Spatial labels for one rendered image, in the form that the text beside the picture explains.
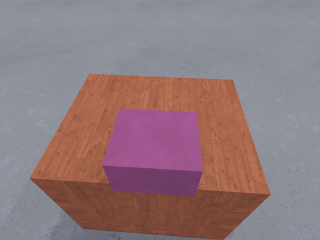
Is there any pedestal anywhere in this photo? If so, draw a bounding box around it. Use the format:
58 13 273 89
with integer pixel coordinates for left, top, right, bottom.
30 74 271 240

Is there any carton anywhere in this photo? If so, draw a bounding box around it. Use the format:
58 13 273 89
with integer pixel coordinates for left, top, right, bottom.
102 108 203 197

